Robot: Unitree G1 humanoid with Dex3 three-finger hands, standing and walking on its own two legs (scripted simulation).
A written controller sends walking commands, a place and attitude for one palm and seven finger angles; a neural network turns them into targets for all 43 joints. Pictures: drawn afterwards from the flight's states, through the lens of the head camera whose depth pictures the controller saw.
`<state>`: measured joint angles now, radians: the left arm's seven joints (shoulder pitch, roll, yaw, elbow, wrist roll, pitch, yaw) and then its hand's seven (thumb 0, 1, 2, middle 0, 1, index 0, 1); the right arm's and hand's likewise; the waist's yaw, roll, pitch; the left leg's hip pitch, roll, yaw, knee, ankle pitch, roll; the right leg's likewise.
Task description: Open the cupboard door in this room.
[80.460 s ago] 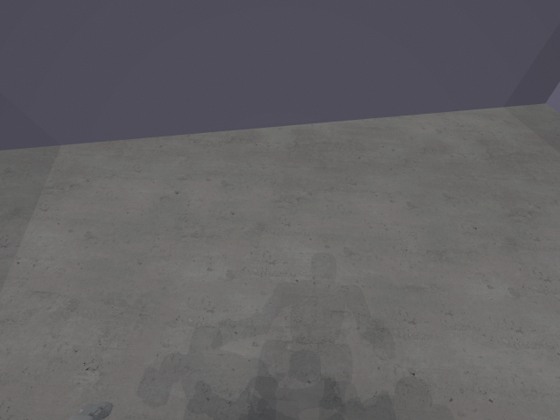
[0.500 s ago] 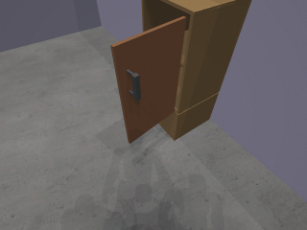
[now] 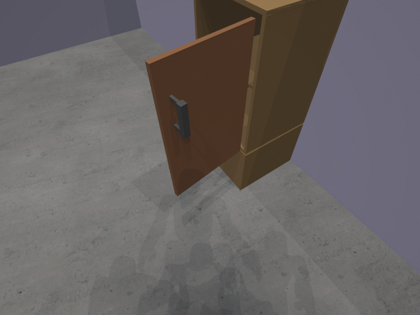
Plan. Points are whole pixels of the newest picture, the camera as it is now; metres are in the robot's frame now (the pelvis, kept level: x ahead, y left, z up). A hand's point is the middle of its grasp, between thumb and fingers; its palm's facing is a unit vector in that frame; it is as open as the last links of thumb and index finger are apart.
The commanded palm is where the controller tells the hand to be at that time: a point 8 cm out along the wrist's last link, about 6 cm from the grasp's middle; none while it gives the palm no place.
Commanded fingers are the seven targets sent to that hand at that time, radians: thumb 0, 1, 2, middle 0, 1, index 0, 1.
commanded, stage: look to check the result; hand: left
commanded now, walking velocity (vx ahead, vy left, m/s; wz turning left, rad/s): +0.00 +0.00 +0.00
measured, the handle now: (179, 116) +0.61 +0.13 -0.01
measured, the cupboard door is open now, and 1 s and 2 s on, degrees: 98 98 98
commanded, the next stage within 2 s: stand and wait in 0.16 s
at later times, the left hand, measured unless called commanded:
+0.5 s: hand out of the picture +0.08 +0.22 -0.16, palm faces +0.00 -0.95 -0.30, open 7.4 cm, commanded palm none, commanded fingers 0.00 0.90 0.90 -0.20 -0.30 -0.20 -0.30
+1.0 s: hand out of the picture +0.08 +0.22 -0.16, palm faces -0.01 -0.95 -0.30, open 7.4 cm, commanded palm none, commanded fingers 0.00 0.90 0.90 -0.20 -0.30 -0.20 -0.30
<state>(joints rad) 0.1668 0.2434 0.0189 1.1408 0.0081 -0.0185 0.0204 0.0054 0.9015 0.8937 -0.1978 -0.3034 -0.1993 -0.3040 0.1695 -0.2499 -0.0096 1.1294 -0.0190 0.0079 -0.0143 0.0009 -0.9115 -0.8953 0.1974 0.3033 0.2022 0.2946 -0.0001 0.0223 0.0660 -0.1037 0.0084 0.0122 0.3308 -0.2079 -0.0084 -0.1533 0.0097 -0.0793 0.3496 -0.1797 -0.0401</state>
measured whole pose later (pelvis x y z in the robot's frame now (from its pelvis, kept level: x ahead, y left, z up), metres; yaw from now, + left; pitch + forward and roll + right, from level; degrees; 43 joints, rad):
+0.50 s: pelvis +0.01 -0.01 +0.00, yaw +0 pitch -1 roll +0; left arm 0.13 0.26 0.01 1.13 0.01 -0.02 0.02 0.01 0.90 0.89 -0.20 -0.30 -0.20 -0.30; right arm 0.15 -0.28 0.00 1.13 -0.02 0.01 -0.01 0.00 -0.91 -0.90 0.20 0.30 0.20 0.29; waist -0.01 0.02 0.05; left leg -0.07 0.02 0.01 0.30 -0.21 -0.02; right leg -0.12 0.03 -0.08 0.31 -0.18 -0.05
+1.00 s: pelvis +0.02 +0.00 +0.00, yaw +0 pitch -1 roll +0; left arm 0.14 0.27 0.01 1.13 0.01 -0.02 0.02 0.01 0.90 0.89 -0.20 -0.30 -0.20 -0.30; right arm 0.15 -0.28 0.00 1.13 -0.02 0.00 -0.01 0.00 -0.91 -0.90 0.20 0.30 0.20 0.29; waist 0.00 0.01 0.05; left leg -0.06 0.02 0.02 0.29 -0.21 -0.01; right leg -0.11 0.02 -0.07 0.31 -0.18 -0.04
